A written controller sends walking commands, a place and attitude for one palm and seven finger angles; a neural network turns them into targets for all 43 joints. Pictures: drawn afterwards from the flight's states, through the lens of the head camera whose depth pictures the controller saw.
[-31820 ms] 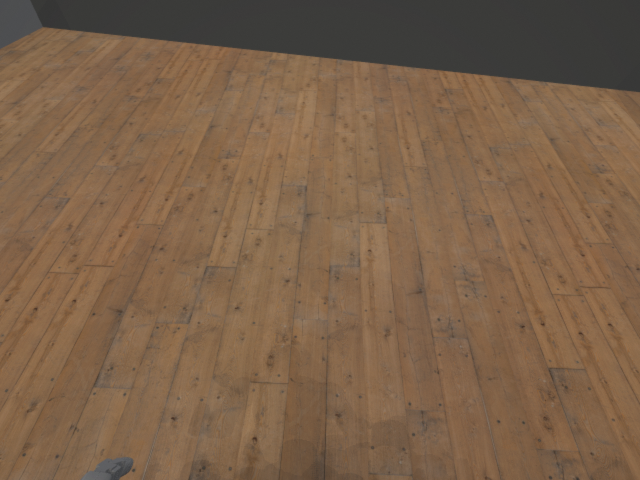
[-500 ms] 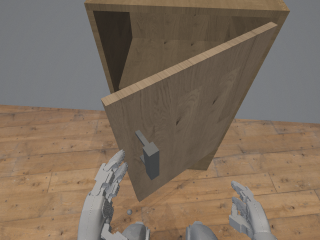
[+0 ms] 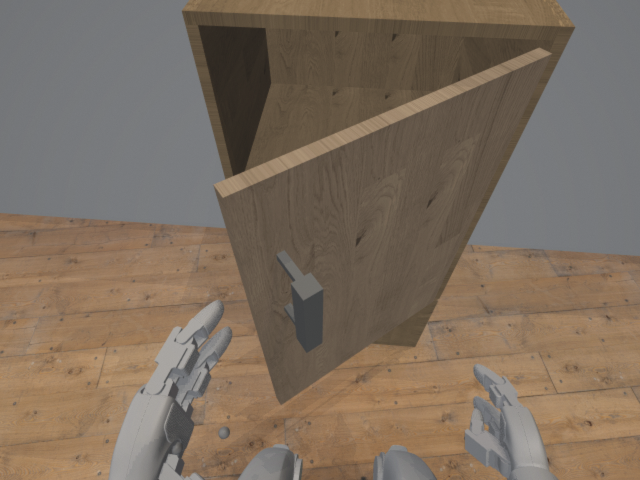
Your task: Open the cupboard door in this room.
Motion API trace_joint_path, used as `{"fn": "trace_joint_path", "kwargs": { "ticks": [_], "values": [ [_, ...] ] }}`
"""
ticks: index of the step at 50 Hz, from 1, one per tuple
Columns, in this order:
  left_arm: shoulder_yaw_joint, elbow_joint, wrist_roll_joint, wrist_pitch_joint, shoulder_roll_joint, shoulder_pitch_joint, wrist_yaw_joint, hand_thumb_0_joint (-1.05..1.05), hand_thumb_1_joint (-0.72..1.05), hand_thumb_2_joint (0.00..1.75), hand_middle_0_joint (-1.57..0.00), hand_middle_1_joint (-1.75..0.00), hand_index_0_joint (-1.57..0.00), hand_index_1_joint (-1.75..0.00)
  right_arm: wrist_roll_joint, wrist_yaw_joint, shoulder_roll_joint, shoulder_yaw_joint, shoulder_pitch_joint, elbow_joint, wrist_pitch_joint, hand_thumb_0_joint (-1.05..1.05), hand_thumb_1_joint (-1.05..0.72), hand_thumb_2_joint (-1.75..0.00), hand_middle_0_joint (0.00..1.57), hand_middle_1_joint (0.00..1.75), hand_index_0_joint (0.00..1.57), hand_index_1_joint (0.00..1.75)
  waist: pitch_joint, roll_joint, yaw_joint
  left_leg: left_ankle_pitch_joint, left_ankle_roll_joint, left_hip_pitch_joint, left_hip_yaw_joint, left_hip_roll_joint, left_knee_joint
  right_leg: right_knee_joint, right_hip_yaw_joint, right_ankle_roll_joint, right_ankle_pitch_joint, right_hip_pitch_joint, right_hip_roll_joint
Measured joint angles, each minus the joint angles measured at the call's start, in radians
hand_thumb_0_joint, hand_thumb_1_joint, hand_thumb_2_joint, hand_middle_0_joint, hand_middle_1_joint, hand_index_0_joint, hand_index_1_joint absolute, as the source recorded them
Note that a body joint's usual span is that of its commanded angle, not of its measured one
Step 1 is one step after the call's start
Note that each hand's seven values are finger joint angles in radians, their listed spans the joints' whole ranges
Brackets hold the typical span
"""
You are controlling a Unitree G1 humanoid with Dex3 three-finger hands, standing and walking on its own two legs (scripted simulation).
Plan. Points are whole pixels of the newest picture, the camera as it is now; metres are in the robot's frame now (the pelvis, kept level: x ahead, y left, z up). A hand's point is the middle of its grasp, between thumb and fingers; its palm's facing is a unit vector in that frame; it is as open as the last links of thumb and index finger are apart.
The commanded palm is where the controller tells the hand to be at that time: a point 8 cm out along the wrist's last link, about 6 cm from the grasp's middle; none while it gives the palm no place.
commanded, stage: draw the hand back to the body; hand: left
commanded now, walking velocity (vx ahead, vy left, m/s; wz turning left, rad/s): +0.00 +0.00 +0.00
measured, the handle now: (298, 302) +0.30 +0.06 +0.08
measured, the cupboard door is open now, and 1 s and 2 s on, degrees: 39 39 39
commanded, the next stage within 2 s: step back with the hand held close in 1.44 s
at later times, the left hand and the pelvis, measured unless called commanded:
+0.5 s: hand (110, 378) +0.18 +0.19 +0.16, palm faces +0.12 -0.95 -0.28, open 15.5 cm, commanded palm +0.14 +0.24 +0.19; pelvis +0.02 +0.01 +0.05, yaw +0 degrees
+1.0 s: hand out of the picture +0.21 +0.26 +0.26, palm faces +0.42 -0.81 -0.41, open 9.8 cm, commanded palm +0.16 +0.30 +0.27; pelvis +0.03 +0.01 +0.10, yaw -1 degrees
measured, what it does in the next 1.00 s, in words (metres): rises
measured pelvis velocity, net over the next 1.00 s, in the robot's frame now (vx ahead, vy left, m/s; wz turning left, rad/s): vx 0.03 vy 0.01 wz -0.01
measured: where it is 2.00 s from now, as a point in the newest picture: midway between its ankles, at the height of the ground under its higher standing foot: outside the picture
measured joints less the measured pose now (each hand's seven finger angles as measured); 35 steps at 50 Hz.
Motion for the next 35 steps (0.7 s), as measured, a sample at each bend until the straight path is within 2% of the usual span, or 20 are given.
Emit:
{"fn": "trace_joint_path", "kwargs": {
  "ticks": [3, 8, 19, 22, 25, 29, 35],
  "values": [
    [0.036, -0.03, -0.012, 0.046, 0.024, 0.005, 0.005, -0.01, -0.48, 0.31, -0.15, -0.3, -0.15, -0.3, 0.011, -0.009, 0.009, 0.007, 0.013, -0.002, 0.02, 0.01, -0.9, -0.9, 0.2, 0.3, 0.2, 0.3, 0.001, 0.008, -0.001, 0.012, 0.001, 0.05, 0.003, 0.002, -0.04, -0.04, 0.004, 0.002, 0.013, 0.05, 0.003],
    [0.104, -0.034, -0.061, 0.095, 0.024, 0.015, -0.001, -0.01, -0.49, 0.3, -0.15, -0.3, -0.15, -0.3, 0.023, -0.024, 0.009, 0.027, 0.041, 0.0, 0.018, 0.01, -0.9, -0.9, 0.2, 0.3, 0.2, 0.3, 0.002, 0.012, -0.009, 0.038, 0.003, 0.128, 0.001, 0.006, -0.113, -0.119, 0.004, 0.006, 0.04, 0.131, 0.009],
    [0.2, -0.064, -0.127, 0.128, 0.085, 0.015, -0.064, -0.01, -0.47, 0.31, -0.15, -0.3, -0.15, -0.3, 0.037, -0.034, -0.02, 0.02, 0.057, 0.035, -0.031, 0.01, -0.9, -0.9, 0.2, 0.3, 0.2, 0.3, 0.007, 0.012, -0.015, 0.056, 0.007, 0.237, -0.007, 0.011, -0.197, -0.222, -0.002, 0.012, 0.067, 0.252, 0.017],
    [0.218, -0.101, -0.039, 0.209, 0.134, 0.012, 0.029, -0.01, -0.42, 0.33, -0.15, -0.3, -0.16, -0.3, 0.028, -0.062, -0.012, 0.019, 0.063, 0.042, -0.021, 0.01, -0.9, -0.9, 0.2, 0.3, 0.2, 0.3, 0.0, 0.006, 0.001, 0.067, 0.01, 0.287, 0.007, 0.01, -0.242, -0.258, 0.012, 0.016, 0.076, 0.294, 0.017],
    [0.23, -0.115, 0.01, 0.278, 0.14, 0.018, 0.109, -0.01, -0.34, 0.37, -0.15, -0.3, -0.16, -0.3, 0.022, -0.075, -0.008, 0.024, 0.061, 0.045, -0.016, 0.01, -0.9, -0.9, 0.2, 0.3, 0.2, 0.3, 0.006, 0.021, 0.001, 0.084, 0.013, 0.342, 0.011, 0.007, -0.294, -0.31, 0.017, 0.021, 0.093, 0.349, 0.016],
    [0.241, -0.113, 0.04, 0.33, 0.142, 0.006, 0.166, -0.01, -0.23, 0.42, -0.16, -0.3, -0.17, -0.3, 0.017, -0.081, -0.007, 0.037, 0.059, 0.063, -0.018, 0.01, -0.9, -0.9, 0.2, 0.3, 0.2, 0.3, 0.021, 0.032, 0.009, 0.11, 0.019, 0.406, 0.018, 0.002, -0.358, -0.37, 0.025, 0.027, 0.117, 0.411, 0.012],
    [0.278, -0.099, 0.051, 0.345, 0.162, -0.056, 0.201, 0.0, -0.03, 0.5, -0.17, -0.3, -0.17, -0.3, 0.012, -0.084, -0.006, 0.06, 0.054, 0.116, -0.042, 0.01, -0.9, -0.9, 0.2, 0.3, 0.2, 0.3, 0.052, 0.031, 0.022, 0.145, 0.021, 0.499, 0.02, -0.008, -0.444, -0.447, 0.029, 0.031, 0.146, 0.502, 0.004]
  ]
}}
